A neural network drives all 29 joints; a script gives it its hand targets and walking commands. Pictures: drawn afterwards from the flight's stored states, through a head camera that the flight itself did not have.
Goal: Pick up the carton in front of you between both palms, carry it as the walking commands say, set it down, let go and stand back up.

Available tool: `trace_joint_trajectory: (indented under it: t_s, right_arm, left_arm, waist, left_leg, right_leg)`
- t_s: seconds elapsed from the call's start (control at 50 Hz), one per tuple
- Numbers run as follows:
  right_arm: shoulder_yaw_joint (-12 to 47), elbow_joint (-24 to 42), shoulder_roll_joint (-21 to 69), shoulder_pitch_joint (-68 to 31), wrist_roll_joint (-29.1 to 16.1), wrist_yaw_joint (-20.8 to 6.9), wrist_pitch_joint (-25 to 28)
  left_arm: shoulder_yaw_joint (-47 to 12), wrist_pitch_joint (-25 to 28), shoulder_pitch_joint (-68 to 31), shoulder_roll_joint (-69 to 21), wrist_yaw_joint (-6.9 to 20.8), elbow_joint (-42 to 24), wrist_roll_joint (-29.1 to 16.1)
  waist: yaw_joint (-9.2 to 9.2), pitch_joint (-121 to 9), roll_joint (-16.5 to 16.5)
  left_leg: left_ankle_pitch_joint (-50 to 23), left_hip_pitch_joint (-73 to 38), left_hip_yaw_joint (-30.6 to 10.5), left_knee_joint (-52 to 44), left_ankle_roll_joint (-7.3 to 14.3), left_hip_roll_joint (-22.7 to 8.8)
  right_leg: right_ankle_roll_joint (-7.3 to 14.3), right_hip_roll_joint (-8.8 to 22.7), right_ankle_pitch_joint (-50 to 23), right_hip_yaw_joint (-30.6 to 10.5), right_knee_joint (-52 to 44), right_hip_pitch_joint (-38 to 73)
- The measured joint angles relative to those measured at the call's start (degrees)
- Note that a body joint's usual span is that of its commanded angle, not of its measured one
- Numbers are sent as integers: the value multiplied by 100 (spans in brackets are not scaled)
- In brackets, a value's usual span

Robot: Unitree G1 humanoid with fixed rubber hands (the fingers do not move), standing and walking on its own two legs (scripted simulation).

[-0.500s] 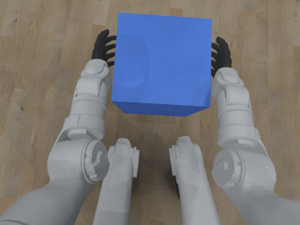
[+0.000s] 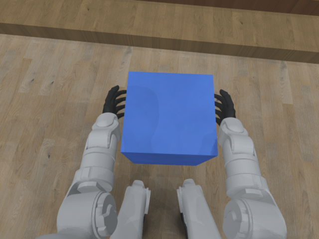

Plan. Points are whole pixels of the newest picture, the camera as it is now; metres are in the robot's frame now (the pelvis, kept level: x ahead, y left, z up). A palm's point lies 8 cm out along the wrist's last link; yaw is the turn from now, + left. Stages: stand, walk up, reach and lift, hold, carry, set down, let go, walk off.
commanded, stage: reach and lift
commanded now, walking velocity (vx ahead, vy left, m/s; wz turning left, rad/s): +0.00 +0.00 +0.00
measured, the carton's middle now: (167, 125) +0.42 -0.01 -0.11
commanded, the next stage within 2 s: hold in 1.78 s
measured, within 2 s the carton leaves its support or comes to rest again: neither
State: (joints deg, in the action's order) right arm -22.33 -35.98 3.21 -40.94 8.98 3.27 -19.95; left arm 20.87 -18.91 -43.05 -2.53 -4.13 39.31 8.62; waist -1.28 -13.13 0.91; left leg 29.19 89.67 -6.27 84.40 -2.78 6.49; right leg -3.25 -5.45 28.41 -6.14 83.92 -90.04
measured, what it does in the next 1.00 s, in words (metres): rises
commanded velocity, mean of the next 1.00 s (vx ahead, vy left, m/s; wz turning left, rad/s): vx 0.00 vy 0.00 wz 0.00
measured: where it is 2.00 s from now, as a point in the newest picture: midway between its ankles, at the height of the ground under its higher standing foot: (162, 230)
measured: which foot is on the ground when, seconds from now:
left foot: down 0.00-1.00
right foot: down 0.00-1.00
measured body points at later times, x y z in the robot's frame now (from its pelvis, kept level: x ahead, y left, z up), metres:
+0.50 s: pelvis +0.06 +0.00 +0.14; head +0.11 +0.00 +0.58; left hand +0.39 +0.14 +0.10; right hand +0.39 -0.16 +0.10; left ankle +0.07 +0.13 -0.56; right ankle +0.08 -0.13 -0.56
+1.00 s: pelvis +0.06 +0.00 +0.18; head +0.02 +0.00 +0.63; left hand +0.36 +0.15 +0.19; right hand +0.36 -0.16 +0.19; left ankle +0.07 +0.13 -0.56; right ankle +0.08 -0.13 -0.56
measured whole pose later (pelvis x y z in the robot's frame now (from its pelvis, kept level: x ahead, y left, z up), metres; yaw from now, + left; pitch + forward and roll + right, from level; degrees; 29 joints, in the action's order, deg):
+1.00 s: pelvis +0.06 +0.00 +0.18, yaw +0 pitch -3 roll +0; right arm -16.3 -22.8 9.0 -16.7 15.8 -0.1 -35.5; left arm 16.8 -34.8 -17.2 -9.0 -0.3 23.7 15.8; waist -0.2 -1.4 0.3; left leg 14.1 10.9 -8.6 28.4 -0.8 2.8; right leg -0.8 -2.8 13.3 -8.0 28.0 -11.2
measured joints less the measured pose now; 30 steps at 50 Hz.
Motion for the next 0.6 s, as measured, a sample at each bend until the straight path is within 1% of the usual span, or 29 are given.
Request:
trace_joint_trajectory:
  t_s: [0.18, 0.36, 0.48, 0.6]
  right_arm:
    - [112, -48, 144, 713, 58, -34, 162]
    - [310, 127, 267, 1485, 80, -75, 228]
    - [477, 344, 337, 1987, 91, -91, 102]
    - [666, 687, 389, 2419, 99, -104, -235]
  left_arm:
    - [-65, 159, 752, -178, 24, -9, 75]
    - [-222, 199, 1557, -346, 47, -257, 113]
    - [-374, 62, 2087, -429, 57, -516, 123]
    - [-533, -280, 2556, -497, 67, -906, 136]
  waist:
    - [9, -9, -16]
    - [35, 136, -36]
    - [51, 274, -49]
    - [69, 424, -62]
  left_leg:
    - [-166, -1540, -66, -1130, 64, -56]
    - [-432, -3205, -132, -2380, 123, -128]
    - [-672, -4410, -169, -3301, 157, -192]
    - [-948, -5637, -196, -4226, 183, -258]
  right_leg:
    - [63, 36, -165, -54, -1130, 1540]
    - [119, 92, -430, -106, -2385, 3209]
    - [157, 136, -671, -145, -3307, 4414]
    - [190, 186, -948, -184, -4226, 5637]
